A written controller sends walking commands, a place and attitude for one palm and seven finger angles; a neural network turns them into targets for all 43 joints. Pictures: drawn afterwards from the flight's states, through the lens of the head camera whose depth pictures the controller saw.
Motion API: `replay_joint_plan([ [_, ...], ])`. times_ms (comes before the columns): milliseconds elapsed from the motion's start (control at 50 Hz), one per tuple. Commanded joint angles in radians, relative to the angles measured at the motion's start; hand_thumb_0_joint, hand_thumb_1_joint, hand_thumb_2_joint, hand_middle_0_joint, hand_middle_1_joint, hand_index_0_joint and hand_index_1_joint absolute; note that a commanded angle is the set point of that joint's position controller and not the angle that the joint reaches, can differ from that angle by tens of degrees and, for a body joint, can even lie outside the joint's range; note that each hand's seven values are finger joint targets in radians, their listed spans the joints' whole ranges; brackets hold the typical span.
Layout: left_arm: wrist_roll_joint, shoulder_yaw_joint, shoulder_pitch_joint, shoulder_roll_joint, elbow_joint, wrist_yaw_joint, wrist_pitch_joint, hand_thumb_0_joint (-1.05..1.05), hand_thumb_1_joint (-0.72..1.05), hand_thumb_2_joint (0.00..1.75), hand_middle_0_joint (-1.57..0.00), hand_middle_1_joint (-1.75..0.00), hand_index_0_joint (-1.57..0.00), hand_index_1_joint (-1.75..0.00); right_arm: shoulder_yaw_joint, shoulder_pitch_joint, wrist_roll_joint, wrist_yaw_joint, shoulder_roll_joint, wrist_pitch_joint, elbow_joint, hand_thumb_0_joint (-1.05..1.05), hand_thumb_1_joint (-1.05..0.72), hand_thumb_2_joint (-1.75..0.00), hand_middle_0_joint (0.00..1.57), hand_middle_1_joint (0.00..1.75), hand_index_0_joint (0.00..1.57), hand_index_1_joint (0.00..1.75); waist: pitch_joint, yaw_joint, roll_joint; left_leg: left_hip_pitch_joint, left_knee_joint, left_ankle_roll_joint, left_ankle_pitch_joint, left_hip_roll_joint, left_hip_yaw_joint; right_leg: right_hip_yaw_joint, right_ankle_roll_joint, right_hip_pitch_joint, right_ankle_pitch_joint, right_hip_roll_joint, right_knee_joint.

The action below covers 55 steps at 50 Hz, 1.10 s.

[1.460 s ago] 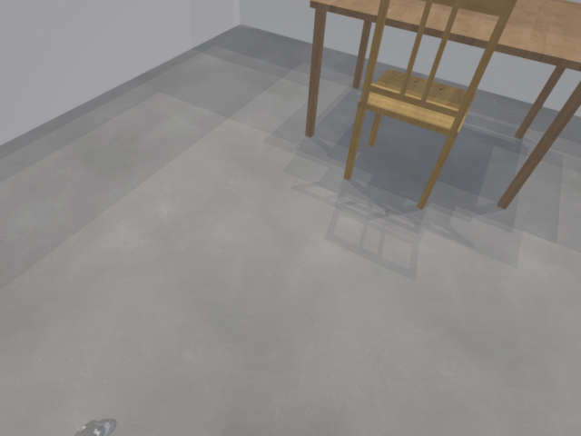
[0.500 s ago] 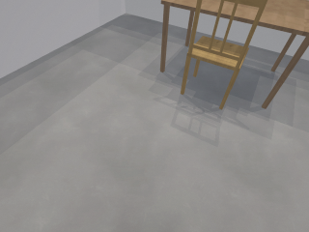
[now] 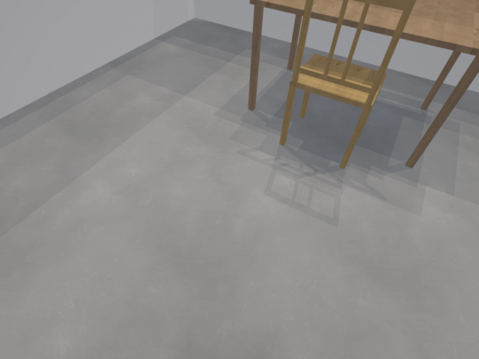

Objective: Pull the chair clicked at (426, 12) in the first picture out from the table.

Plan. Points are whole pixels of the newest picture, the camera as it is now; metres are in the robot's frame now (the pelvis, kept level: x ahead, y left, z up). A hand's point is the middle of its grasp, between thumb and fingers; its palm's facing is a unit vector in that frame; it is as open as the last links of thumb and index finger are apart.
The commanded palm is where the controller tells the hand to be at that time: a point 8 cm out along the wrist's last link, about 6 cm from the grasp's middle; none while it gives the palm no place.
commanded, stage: walk to a spot facing it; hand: left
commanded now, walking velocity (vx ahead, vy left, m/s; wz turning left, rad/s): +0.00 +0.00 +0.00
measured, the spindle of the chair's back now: (335, 39) +1.42 -0.36 -0.07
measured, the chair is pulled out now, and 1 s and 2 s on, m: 0.00 0.00 0.00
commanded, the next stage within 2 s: turn to face it in 1.64 s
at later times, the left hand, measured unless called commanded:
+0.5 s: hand out of the picture +0.09 +0.17 -0.19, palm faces -0.08 -0.98 -0.20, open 7.4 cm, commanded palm none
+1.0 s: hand (172, 281) +0.32 +0.18 -0.20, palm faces -0.19 -0.97 -0.17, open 7.4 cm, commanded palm none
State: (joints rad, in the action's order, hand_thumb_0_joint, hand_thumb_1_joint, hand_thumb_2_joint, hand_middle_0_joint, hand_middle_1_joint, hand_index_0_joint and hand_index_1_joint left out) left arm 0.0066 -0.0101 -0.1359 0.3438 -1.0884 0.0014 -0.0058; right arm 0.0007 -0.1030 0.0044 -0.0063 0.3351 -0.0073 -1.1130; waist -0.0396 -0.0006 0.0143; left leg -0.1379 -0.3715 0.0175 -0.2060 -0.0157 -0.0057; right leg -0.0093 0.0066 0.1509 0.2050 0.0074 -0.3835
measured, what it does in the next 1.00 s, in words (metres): walks ahead, turning right: left foot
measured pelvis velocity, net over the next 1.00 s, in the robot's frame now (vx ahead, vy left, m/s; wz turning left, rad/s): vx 0.30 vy -0.01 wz -0.28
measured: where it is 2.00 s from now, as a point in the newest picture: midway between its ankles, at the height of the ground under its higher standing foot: (279, 263)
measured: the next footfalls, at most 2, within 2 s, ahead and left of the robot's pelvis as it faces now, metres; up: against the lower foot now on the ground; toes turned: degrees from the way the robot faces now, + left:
left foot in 0.86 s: +0.42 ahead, +0.05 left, +0.00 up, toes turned -5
right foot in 1.42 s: +0.53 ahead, -0.26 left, +0.00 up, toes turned -33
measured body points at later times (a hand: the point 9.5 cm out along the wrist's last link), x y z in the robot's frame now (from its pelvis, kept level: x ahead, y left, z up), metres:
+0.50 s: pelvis +0.08 -0.03 -0.02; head +0.10 -0.04 +0.43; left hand +0.09 +0.22 -0.17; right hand +0.03 -0.27 -0.18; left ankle +0.00 +0.12 -0.72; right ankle +0.03 -0.11 -0.75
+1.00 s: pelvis +0.30 -0.01 -0.02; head +0.32 +0.01 +0.43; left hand +0.33 +0.23 -0.19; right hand +0.33 -0.25 -0.15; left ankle +0.38 +0.06 -0.75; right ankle +0.17 -0.10 -0.64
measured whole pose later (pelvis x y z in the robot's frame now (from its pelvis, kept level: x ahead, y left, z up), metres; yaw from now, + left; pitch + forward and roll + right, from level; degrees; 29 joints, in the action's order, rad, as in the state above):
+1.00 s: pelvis +0.30 -0.01 -0.02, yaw -16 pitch -2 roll +0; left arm 0.02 0.06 -0.35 0.19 -1.10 -0.01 -0.03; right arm -0.04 -0.16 0.01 0.00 0.12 -0.08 -1.01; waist -0.07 -0.03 0.05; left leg -0.33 -0.59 -0.07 -0.23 -0.04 0.19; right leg 0.00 0.04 0.38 0.37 -0.02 -1.28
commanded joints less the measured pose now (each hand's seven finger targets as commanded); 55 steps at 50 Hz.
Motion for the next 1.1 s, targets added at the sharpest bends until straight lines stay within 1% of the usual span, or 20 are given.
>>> replay_joint_plan([
  [0, 0.002, 0.042, 0.041, 0.204, 0.06, -0.012, -0.023, 0.0, 0.9, 0.9, -0.2, -0.3, -0.2, -0.3, -0.037, 0.044, 0.003, 0.018, 0.209, -0.025, 0.061, 0.0, -0.9, -0.9, 0.2, 0.3, 0.2, 0.3, 0.088, 0.002, -0.008, 0.03, 0.048, -0.038, 0.139, -0.104, -0.083, -0.108, 0.026, -0.012, -0.15, -0.131, 0.064],
  [60, 0.002, 0.042, 0.043, 0.204, 0.06, -0.012, -0.022, 0.0, 0.9, 0.9, -0.2, -0.3, -0.2, -0.3, -0.036, 0.047, 0.003, 0.018, 0.209, -0.024, 0.058, 0.0, -0.9, -0.9, 0.2, 0.3, 0.2, 0.3, 0.074, 0.0, -0.014, 0.023, 0.055, -0.038, 0.136, -0.106, -0.084, -0.105, 0.025, -0.011, -0.145, -0.13, 0.066],
  [100, 0.003, 0.018, -0.026, 0.085, 0.03, -0.014, 0.001, 0.0, 0.9, 0.9, -0.2, -0.3, -0.2, -0.3, -0.008, -0.019, 0.012, 0.014, 0.085, -0.007, 0.033, 0.0, -0.9, -0.9, 0.2, 0.3, 0.2, 0.3, 0.072, -0.001, -0.015, 0.016, 0.035, -0.018, -0.016, -0.096, -0.05, -0.115, 0.013, 0.01, 0.047, -0.115, 0.066],
  [220, 0.016, 0.045, -0.098, 0.086, 0.067, 0.014, 0.019, 0.0, 0.9, 0.9, -0.2, -0.3, -0.2, -0.3, -0.036, -0.076, 0.022, 0.008, 0.109, 0.001, 0.06, 0.0, -0.9, -0.9, 0.2, 0.3, 0.2, 0.3, -0.08, -0.005, -0.017, -0.093, 0.023, -0.048, -0.419, -0.11, -0.064, -0.168, 0.053, 0.185, 0.401, -0.06, 0.027],
  [320, 0.013, 0.048, -0.111, 0.001, 0.112, 0.025, -0.013, 0.0, 0.9, 0.9, -0.2, -0.3, -0.2, -0.3, -0.066, -0.2, 0.014, 0.019, 0.139, -0.028, 0.061, 0.0, -0.9, -0.9, 0.2, 0.3, 0.2, 0.3, -0.038, 0.028, -0.184, 0.114, 0.088, -0.154, -0.263, -0.287, -0.219, 0.003, 0.031, 0.352, 0.2, 0.02, -0.288],
  [360, 0.012, 0.052, -0.071, -0.014, 0.139, 0.025, -0.022, 0.0, 0.9, 0.9, -0.2, -0.3, -0.2, -0.3, -0.072, -0.236, 0.014, 0.019, 0.111, -0.036, 0.055, 0.0, -0.9, -0.9, 0.2, 0.3, 0.2, 0.3, -0.074, 0.043, -0.213, 0.142, 0.075, -0.19, -0.066, -0.333, -0.203, 0.033, 0.015, 0.398, 0.273, -0.023, -0.325],
  [400, 0.015, 0.06, -0.164, -0.037, 0.106, 0.026, -0.035, 0.0, 0.9, 0.9, -0.2, -0.3, -0.2, -0.3, -0.064, -0.212, 0.017, 0.022, 0.079, -0.037, 0.054, 0.0, -0.9, -0.9, 0.2, 0.3, 0.2, 0.3, -0.052, -0.012, -0.142, 0.032, -0.099, -0.129, 0.103, -0.266, -0.059, 0.057, 0.03, 0.18, 0.192, -0.022, -0.165],
  [420, 0.017, 0.072, -0.307, -0.007, 0.056, 0.024, -0.041, 0.0, 0.9, 0.9, -0.2, -0.3, -0.2, -0.3, -0.058, -0.165, 0.013, 0.02, 0.053, -0.04, 0.069, 0.0, -0.9, -0.9, 0.2, 0.3, 0.2, 0.3, 0.002, -0.084, 0.006, -0.159, -0.345, -0.072, 0.14, -0.178, 0.064, -0.045, 0.066, -0.082, 0.072, -0.051, -0.046],
  [440, 0.023, 0.104, -0.49, 0.104, -0.001, 0.004, -0.054, 0.0, 0.9, 0.9, -0.2, -0.3, -0.2, -0.3, -0.039, -0.1, 0.003, 0.012, -0.034, -0.055, 0.129, 0.0, -0.9, -0.9, 0.2, 0.3, 0.2, 0.3, 0.042, -0.14, 0.351, -0.498, -0.672, -0.005, -0.168, -0.035, 0.199, -0.458, 0.154, -0.329, -0.124, -0.315, 0.091],
  [460, 0.004, 0.092, -0.585, 0.102, -0.037, -0.01, -0.056, 0.0, 0.9, 0.9, -0.2, -0.3, -0.2, -0.3, -0.039, -0.013, 0.012, 0.012, -0.009, -0.062, 0.165, 0.0, -0.9, -0.9, 0.2, 0.3, 0.2, 0.3, 0.027, -0.163, 0.266, -0.595, -0.788, -0.007, -0.36, -0.026, 0.093, -0.561, 0.208, -0.353, -0.355, -0.376, 0.082],
  [540, 0.018, 0.069, -0.451, -0.007, -0.005, -0.028, -0.061, 0.0, 0.9, 0.9, -0.2, -0.3, -0.2, -0.3, -0.046, 0.01, 0.017, 0.003, -0.064, -0.055, 0.141, 0.0, -0.9, -0.9, 0.2, 0.3, 0.2, 0.3, -0.073, -0.081, -0.008, -0.64, -0.811, 0.004, -0.214, -0.109, 0.054, -0.343, 0.222, -0.249, -0.411, -0.307, 0.071],
  [620, 0.02, 0.056, -0.393, -0.048, 0.0, -0.03, -0.075, 0.0, 0.9, 0.9, -0.2, -0.3, -0.2, -0.3, -0.052, -0.007, 0.013, -0.017, -0.102, -0.03, 0.15, 0.0, -0.9, -0.9, 0.2, 0.3, 0.2, 0.3, -0.093, -0.018, 0.077, -0.558, -0.694, 0.021, -0.054, -0.098, 0.096, -0.207, 0.183, -0.101, -0.377, -0.224, 0.159],
  [740, 0.016, 0.066, -0.359, -0.036, -0.015, -0.036, -0.078, 0.0, 0.9, 0.9, -0.2, -0.3, -0.2, -0.3, -0.047, 0.042, 0.0, -0.028, -0.114, -0.047, 0.186, 0.0, -0.9, -0.9, 0.2, 0.3, 0.2, 0.3, -0.1, -0.005, 0.123, -0.319, -0.363, -0.018, 0.059, -0.05, 0.137, -0.117, 0.129, -0.042, -0.492, -0.179, 0.155],
  [780, 0.014, 0.077, -0.337, -0.015, -0.015, -0.037, -0.081, 0.0, 0.9, 0.9, -0.2, -0.3, -0.2, -0.3, -0.058, -0.083, 0.005, -0.014, -0.091, -0.058, 0.152, 0.0, -0.9, -0.9, 0.2, 0.3, 0.2, 0.3, -0.019, 0.055, 0.097, -0.141, -0.277, -0.04, 0.07, -0.007, 0.153, -0.096, 0.117, -0.063, -0.658, -0.173, 0.002],
  [820, 0.007, 0.082, -0.358, -0.044, -0.012, -0.033, -0.08, 0.0, 0.9, 0.9, -0.2, -0.3, -0.2, -0.3, -0.083, -0.372, 0.02, 0.008, 0.007, -0.064, 0.068, 0.0, -0.9, -0.9, 0.2, 0.3, 0.2, 0.3, 0.178, 0.156, -0.034, 0.239, -0.199, -0.068, 0.112, -0.088, 0.032, -0.06, 0.074, 0.046, -0.464, -0.107, -0.405],
  [840, -0.007, 0.079, -0.446, -0.106, -0.001, -0.02, -0.071, 0.0, 0.9, 0.9, -0.2, -0.3, -0.2, -0.3, -0.109, -0.451, 0.034, 0.016, 0.112, -0.066, 0.052, 0.0, -0.9, -0.9, 0.2, 0.3, 0.2, 0.3, 0.293, 0.139, -0.321, 0.424, -0.084, -0.158, 0.069, -0.374, -0.368, 0.029, 0.037, 0.279, 0.185, 0.05, -0.756],
  [860, -0.002, 0.072, -0.421, -0.115, 0.025, -0.019, -0.074, 0.0, 0.9, 0.9, -0.2, -0.3, -0.2, -0.3, -0.104, -0.437, 0.019, 0.018, 0.116, -0.055, 0.061, 0.0, -0.9, -0.9, 0.2, 0.3, 0.2, 0.3, 0.289, 0.112, -0.324, 0.36, 0.09, -0.21, -0.042, -0.469, -0.567, -0.048, 0.05, 0.368, 0.35, 0.056, -0.961],
  [920, 0.018, 0.071, -0.265, -0.123, 0.044, 0.0, -0.055, 0.0, 0.9, 0.9, -0.2, -0.3, -0.2, -0.3, -0.065, -0.211, 0.016, 0.021, -0.056, -0.067, 0.106, 0.0, -0.9, -0.9, 0.2, 0.3, 0.2, 0.3, -0.027, 0.031, -0.071, -0.054, 0.178, -0.178, -0.205, -0.387, -0.317, -0.04, 0.038, 0.436, 0.142, -0.093, -1.0],
  [980, 0.03, 0.073, -0.302, -0.167, 0.041, 0.01, -0.012, 0.0, 0.9, 0.9, -0.2, -0.3, -0.2, -0.3, -0.05, -0.195, 0.017, 0.023, -0.109, -0.083, 0.088, 0.0, -0.9, -0.9, 0.2, 0.3, 0.2, 0.3, -0.042, -0.029, -0.112, -0.206, 0.194, -0.124, -0.122, -0.293, -0.073, -0.021, 0.019, 0.348, 0.075, -0.11, -0.901],
  [1080, 0.031, 0.088, -0.209, -0.154, 0.095, 0.02, 0.013, 0.0, 0.9, 0.9, -0.2, -0.3, -0.2, -0.3, -0.064, -0.226, 0.015, 0.025, -0.086, -0.093, 0.087, 0.0, -0.9, -0.9, 0.2, 0.3, 0.2, 0.3, -0.066, -0.033, -0.08, -0.149, 0.253, -0.15, -0.09, -0.294, 0.018, -0.015, -0.013, 0.472, -0.056, -0.147, -0.78],
])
